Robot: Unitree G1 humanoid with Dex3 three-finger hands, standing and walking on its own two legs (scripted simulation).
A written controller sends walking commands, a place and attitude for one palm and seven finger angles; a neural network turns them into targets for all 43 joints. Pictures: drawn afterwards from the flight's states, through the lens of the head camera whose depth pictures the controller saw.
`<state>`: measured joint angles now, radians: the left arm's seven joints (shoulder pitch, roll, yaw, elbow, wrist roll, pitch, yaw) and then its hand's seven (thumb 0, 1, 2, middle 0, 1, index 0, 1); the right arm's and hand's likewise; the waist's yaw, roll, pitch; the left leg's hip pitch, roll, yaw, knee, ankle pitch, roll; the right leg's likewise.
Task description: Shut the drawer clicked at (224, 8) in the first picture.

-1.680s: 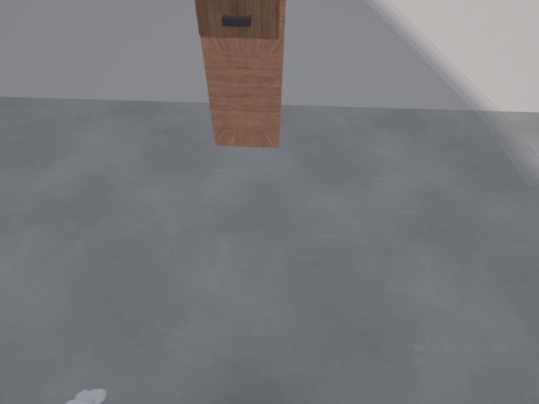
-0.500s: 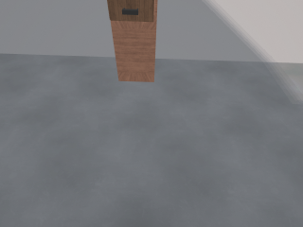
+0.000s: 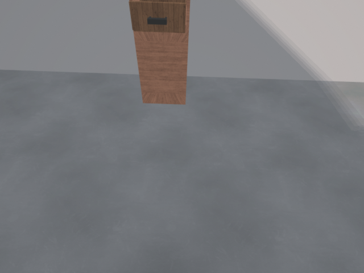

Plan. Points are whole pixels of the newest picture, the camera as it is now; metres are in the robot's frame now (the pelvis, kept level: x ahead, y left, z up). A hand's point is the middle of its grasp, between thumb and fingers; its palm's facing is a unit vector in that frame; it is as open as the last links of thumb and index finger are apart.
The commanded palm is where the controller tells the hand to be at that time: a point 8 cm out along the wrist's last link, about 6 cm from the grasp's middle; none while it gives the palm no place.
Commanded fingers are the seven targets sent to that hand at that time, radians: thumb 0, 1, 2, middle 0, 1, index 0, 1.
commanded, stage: walk to a spot facing it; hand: left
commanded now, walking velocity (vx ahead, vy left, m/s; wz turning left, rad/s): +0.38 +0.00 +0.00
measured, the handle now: (157, 19) +1.44 +0.25 -0.01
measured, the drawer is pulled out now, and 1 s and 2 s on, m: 0.13 0.13 0.13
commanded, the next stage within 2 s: turn to face it in 1.32 s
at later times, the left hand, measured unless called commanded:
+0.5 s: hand (126, 233) +0.26 +0.18 -0.19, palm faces -0.07 -0.98 -0.18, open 7.3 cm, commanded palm none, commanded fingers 0.00 0.90 0.90 -0.20 -0.30 -0.20 -0.30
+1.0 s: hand (124, 209) +0.34 +0.21 -0.21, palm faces +0.09 -0.99 -0.13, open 7.4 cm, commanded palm none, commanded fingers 0.00 0.90 0.90 -0.20 -0.30 -0.20 -0.30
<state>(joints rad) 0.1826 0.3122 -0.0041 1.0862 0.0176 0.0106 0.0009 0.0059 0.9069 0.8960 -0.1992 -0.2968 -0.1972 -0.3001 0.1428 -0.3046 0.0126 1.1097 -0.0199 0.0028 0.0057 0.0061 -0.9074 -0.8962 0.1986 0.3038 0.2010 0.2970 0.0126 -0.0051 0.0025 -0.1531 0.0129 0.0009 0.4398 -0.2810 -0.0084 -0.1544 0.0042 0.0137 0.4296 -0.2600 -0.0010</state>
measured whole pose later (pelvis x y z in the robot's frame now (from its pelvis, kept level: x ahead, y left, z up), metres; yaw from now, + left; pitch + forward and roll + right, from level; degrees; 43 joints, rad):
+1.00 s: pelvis +0.38 +0.03 -0.02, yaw +1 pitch -2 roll -2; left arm 0.36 0.20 0.06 1.12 0.03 -0.01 -0.01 0.01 0.92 0.90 -0.20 -0.30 -0.20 -0.30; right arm 0.17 -0.15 -0.04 0.98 -0.03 -0.08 0.02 0.00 -0.91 -0.90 0.19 0.30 0.20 0.30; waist 0.02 -0.04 0.03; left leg -0.36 0.09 0.17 0.67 -0.28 0.06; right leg -0.28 -0.06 -0.09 0.99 -0.46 -0.01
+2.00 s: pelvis +0.72 +0.00 +0.00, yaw +1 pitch -1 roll -1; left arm 0.28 0.18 0.05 1.09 0.03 0.01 0.00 0.00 0.92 0.90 -0.20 -0.30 -0.19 -0.30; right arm 0.29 -0.14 -0.02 1.06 -0.03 -0.03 -0.01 0.01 -0.93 -0.90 0.20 0.30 0.20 0.30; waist -0.01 -0.02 0.02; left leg -0.25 0.04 0.10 0.51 -0.24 0.03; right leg -0.34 -0.05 -0.13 0.91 -0.47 -0.01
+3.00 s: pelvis +0.97 +0.03 -0.01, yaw +3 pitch -2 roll +2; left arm 0.17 0.18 0.03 1.03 0.02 0.00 0.03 0.00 0.91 0.90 -0.19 -0.30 -0.19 -0.30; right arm 0.22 -0.16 -0.03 1.10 -0.01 0.01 -0.02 0.00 -0.94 -0.90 0.20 0.30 0.20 0.30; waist -0.01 0.00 0.05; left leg -0.20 0.03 0.18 0.51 -0.27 0.00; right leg -0.29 -0.06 -0.07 0.57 -0.25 -0.01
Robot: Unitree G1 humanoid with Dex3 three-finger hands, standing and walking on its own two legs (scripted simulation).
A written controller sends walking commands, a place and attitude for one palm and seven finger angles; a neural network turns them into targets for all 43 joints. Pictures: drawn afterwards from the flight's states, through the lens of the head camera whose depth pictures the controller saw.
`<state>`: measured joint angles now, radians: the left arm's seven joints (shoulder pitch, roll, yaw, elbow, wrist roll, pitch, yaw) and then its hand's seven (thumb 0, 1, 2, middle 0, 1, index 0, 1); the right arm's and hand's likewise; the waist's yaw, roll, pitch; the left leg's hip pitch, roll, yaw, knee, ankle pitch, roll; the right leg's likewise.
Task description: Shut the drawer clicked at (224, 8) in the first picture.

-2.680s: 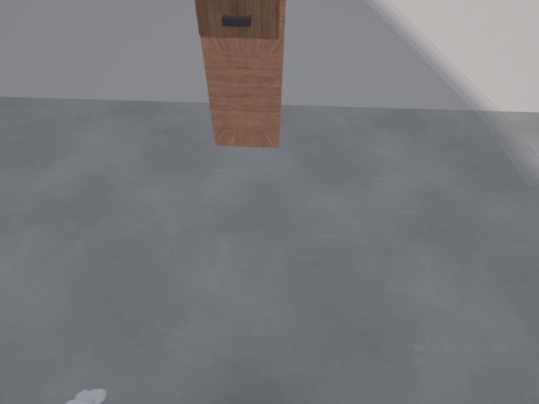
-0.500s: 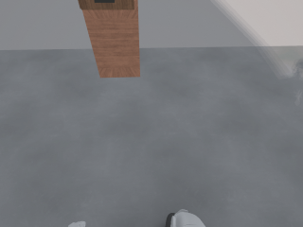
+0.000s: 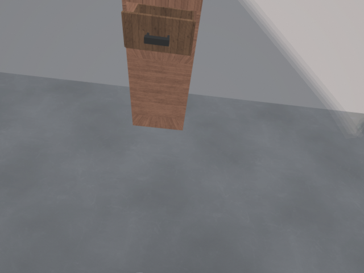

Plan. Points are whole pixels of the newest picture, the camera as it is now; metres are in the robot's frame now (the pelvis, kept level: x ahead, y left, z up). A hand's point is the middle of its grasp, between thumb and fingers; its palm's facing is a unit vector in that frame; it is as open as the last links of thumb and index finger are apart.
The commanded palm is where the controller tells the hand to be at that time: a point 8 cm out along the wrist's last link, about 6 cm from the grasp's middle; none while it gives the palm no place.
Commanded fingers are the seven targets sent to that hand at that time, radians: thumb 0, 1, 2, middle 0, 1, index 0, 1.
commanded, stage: walk to a spot facing it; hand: left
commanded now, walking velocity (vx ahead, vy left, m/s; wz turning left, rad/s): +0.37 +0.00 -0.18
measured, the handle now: (157, 38) +1.06 +0.20 +0.01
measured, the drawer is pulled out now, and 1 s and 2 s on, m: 0.13 0.13 0.13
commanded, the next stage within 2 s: turn to face it in 0.32 s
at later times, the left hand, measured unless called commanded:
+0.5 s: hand (147, 199) +0.35 +0.12 -0.17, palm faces -0.11 -0.97 -0.21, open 7.4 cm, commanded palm none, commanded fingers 0.00 0.90 0.90 -0.20 -0.30 -0.20 -0.30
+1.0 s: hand (141, 201) +0.34 +0.14 -0.17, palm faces +0.05 -0.99 -0.15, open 7.3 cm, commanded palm none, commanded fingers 0.00 0.90 0.90 -0.20 -0.30 -0.20 -0.30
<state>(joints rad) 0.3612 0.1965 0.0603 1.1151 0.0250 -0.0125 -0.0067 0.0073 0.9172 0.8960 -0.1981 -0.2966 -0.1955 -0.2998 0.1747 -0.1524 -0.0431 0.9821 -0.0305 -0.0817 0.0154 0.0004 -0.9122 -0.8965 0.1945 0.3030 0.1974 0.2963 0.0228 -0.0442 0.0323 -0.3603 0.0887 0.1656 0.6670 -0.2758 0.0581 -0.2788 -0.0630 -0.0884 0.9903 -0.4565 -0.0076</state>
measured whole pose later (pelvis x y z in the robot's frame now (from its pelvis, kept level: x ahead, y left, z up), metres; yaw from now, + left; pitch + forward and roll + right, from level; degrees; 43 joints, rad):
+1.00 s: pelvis +0.34 -0.04 +0.01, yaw +0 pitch -1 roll -1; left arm 0.28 0.18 0.05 1.09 0.03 0.01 0.00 0.00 0.92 0.90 -0.20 -0.30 -0.19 -0.30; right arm 0.29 -0.14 -0.02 1.06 -0.03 -0.03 -0.01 0.01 -0.93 -0.90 0.20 0.30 0.20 0.30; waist -0.01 -0.02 0.02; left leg -0.25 0.04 0.10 0.51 -0.24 0.03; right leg -0.34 -0.05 -0.13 0.91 -0.47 -0.01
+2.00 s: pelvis +0.59 -0.02 +0.01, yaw +3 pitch -2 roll +2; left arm 0.17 0.18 0.03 1.03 0.02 0.00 0.03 0.00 0.91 0.90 -0.19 -0.30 -0.19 -0.30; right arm 0.22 -0.16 -0.03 1.10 -0.01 0.01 -0.02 0.00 -0.94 -0.90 0.20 0.30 0.20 0.30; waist -0.01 0.00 0.05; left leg -0.20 0.03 0.18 0.51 -0.27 0.00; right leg -0.29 -0.06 -0.07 0.57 -0.25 -0.01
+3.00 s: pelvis +0.54 -0.02 +0.01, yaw +4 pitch -2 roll +1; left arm 0.33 0.13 0.00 1.08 0.01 0.00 0.02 0.01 0.91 0.90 -0.20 -0.30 -0.20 -0.30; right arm 0.36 -0.16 0.01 1.07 -0.02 0.00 -0.01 0.01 -0.91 -0.90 0.20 0.30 0.20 0.30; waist 0.00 0.01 0.01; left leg -0.23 0.02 0.06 0.47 -0.21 0.00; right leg -0.27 -0.04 -0.07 0.48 -0.19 -0.01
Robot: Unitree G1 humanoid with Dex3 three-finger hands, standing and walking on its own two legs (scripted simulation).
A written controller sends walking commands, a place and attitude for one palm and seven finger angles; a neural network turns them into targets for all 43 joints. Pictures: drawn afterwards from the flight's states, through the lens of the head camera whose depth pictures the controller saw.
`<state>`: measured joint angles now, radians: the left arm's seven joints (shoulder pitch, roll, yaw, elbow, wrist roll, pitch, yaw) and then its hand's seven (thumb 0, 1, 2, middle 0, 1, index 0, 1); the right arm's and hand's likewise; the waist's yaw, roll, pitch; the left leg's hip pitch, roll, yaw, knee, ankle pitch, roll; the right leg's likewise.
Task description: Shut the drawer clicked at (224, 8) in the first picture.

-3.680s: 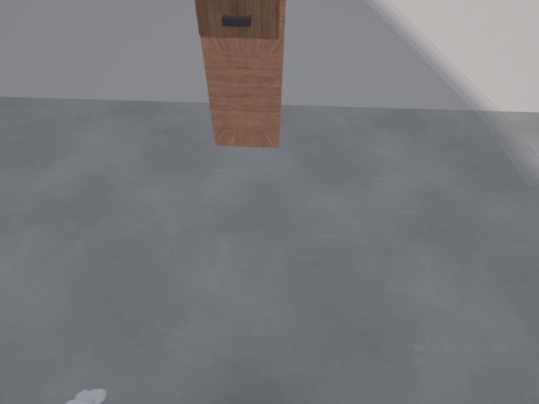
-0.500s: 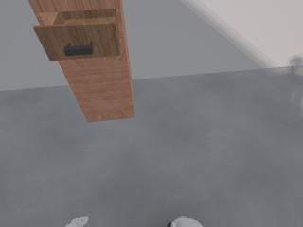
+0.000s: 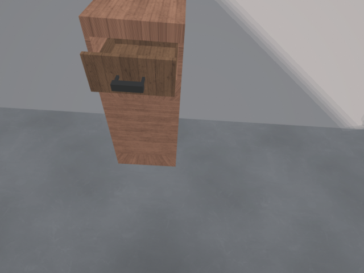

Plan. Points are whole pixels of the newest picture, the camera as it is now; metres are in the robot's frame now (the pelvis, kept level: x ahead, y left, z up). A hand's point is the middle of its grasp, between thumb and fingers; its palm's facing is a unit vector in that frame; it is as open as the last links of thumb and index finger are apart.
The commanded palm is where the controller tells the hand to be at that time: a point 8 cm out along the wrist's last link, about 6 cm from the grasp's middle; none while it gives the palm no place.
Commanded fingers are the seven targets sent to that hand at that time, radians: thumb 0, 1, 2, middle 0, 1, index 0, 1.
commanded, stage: take the last steps up to it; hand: left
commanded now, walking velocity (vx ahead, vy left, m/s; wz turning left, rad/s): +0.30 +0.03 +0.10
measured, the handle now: (129, 82) +0.73 +0.23 +0.00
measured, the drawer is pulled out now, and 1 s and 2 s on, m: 0.13 0.13 0.13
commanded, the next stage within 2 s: come to a stop and stand still in 0.64 s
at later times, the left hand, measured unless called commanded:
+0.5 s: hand out of the picture +0.05 +0.13 -0.16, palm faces +0.18 -0.97 -0.14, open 7.4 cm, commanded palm none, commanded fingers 0.00 0.90 0.90 -0.20 -0.30 -0.20 -0.30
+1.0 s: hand (112, 210) +0.31 +0.21 -0.17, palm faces +0.06 -0.97 -0.25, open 7.4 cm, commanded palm none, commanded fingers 0.00 0.90 0.90 -0.20 -0.30 -0.20 -0.30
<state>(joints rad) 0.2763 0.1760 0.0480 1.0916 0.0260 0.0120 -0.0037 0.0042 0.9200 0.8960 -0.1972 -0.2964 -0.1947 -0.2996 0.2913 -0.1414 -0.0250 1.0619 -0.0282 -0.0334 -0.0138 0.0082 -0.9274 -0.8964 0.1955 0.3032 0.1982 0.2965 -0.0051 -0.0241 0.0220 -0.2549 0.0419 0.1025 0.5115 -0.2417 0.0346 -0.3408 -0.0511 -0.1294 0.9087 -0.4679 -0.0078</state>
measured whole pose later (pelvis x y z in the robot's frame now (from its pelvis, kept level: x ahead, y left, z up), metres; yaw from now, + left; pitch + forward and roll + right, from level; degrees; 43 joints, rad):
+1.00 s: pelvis +0.25 +0.02 +0.00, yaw +2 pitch -2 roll +2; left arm 0.17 0.18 0.03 1.03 0.02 0.00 0.03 0.00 0.91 0.90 -0.19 -0.30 -0.19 -0.30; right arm 0.22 -0.16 -0.03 1.10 -0.01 0.01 -0.02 0.00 -0.94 -0.90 0.20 0.30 0.20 0.30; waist -0.01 0.00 0.05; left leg -0.20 0.03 0.18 0.51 -0.27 0.00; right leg -0.29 -0.06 -0.07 0.57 -0.25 -0.01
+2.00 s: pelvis +0.21 +0.02 +0.00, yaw +4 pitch -2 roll +1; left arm 0.33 0.13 0.00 1.08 0.01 0.00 0.02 0.01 0.91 0.90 -0.20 -0.30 -0.20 -0.30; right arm 0.36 -0.16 0.01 1.07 -0.02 0.00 -0.01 0.01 -0.91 -0.90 0.20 0.30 0.20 0.30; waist 0.00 0.01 0.01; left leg -0.23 0.02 0.06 0.47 -0.21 0.00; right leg -0.27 -0.04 -0.07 0.48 -0.19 -0.01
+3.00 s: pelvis +0.23 +0.02 +0.01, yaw +4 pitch -1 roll +0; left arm 0.32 0.11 0.01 1.12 0.01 -0.02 0.03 0.00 0.91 0.90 -0.20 -0.30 -0.20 -0.30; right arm 0.33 -0.10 0.01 1.13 -0.01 -0.02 -0.02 0.00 -0.91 -0.90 0.20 0.30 0.20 0.30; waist 0.01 0.00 0.02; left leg -0.18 0.03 0.06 0.41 -0.21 -0.01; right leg -0.22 -0.03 -0.07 0.43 -0.19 -0.01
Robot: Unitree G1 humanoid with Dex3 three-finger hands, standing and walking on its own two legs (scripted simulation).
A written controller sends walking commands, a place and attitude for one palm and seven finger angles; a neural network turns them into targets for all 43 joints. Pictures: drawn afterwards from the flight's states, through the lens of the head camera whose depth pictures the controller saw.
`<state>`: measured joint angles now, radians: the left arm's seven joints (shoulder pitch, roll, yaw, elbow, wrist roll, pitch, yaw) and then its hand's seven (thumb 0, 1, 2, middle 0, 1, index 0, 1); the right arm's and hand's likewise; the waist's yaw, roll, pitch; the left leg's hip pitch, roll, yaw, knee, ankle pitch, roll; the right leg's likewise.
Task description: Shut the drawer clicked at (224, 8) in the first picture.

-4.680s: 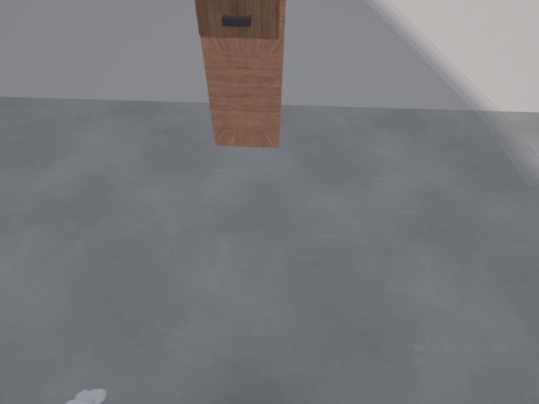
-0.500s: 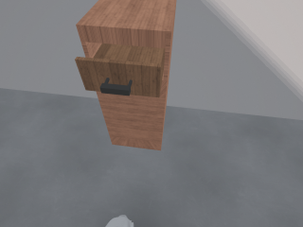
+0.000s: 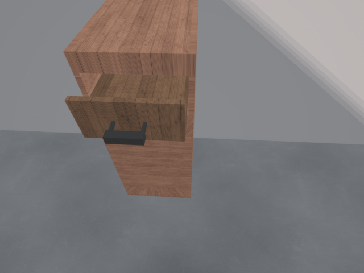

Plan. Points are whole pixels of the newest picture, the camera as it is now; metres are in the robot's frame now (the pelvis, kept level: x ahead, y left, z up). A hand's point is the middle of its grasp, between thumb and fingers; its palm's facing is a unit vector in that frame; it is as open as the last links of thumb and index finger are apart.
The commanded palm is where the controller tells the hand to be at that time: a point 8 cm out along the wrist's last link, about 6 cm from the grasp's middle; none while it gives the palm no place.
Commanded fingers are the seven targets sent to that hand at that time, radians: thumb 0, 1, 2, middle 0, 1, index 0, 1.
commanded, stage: come to a stop and stand still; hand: left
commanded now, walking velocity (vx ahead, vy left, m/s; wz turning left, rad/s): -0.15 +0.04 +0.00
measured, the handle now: (126, 131) +0.48 +0.19 +0.00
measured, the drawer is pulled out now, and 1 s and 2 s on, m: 0.13 0.13 0.13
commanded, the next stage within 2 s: look again from close up in 1.32 s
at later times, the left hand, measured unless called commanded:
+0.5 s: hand out of the picture +0.01 +0.21 -0.17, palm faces +0.04 -0.97 -0.25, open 7.4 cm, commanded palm none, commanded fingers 0.00 0.90 0.90 -0.20 -0.30 -0.20 -0.30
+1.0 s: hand out of the picture -0.06 +0.16 -0.17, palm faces +0.07 -0.98 -0.18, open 7.4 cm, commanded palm none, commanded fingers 0.00 0.90 0.90 -0.20 -0.30 -0.20 -0.30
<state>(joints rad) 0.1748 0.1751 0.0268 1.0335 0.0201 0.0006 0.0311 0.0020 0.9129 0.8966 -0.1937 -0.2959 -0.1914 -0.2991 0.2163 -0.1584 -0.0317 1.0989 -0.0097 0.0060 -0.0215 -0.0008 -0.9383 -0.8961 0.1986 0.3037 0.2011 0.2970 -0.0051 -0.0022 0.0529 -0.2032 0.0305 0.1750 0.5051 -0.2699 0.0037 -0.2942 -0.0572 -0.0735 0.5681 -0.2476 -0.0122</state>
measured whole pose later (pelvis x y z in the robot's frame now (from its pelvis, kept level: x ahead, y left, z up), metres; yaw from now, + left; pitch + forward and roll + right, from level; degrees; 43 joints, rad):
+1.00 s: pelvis -0.05 +0.00 +0.00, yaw +2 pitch -2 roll +1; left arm 0.33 0.13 0.00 1.08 0.01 0.00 0.02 0.01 0.91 0.90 -0.20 -0.30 -0.20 -0.30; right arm 0.36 -0.16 0.01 1.07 -0.02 0.00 -0.01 0.01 -0.91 -0.90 0.20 0.30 0.20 0.30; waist 0.00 0.01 0.01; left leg -0.23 0.02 0.06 0.47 -0.21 0.00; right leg -0.27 -0.04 -0.07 0.48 -0.19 -0.01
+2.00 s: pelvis -0.02 +0.00 +0.01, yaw +1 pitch -1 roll +0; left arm 0.32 0.11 0.01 1.12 0.01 -0.02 0.03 0.00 0.91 0.90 -0.20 -0.30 -0.20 -0.30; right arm 0.33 -0.10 0.01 1.13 -0.01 -0.02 -0.02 0.00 -0.91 -0.90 0.20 0.30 0.20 0.30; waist 0.01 0.00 0.02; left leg -0.18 0.03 0.06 0.41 -0.21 -0.01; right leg -0.22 -0.03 -0.07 0.43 -0.19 -0.01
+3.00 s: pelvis -0.03 +0.01 +0.01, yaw +2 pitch -2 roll +0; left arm 0.33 0.12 -0.01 1.12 0.01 -0.01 0.03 0.01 0.91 0.90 -0.20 -0.30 -0.20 -0.30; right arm 0.31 -0.13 0.02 1.12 -0.01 -0.01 -0.02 0.01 -0.91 -0.90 0.20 0.30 0.20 0.30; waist 0.01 -0.01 0.03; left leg -0.19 0.01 0.06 0.44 -0.22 0.01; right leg -0.21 -0.05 -0.07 0.44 -0.19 0.01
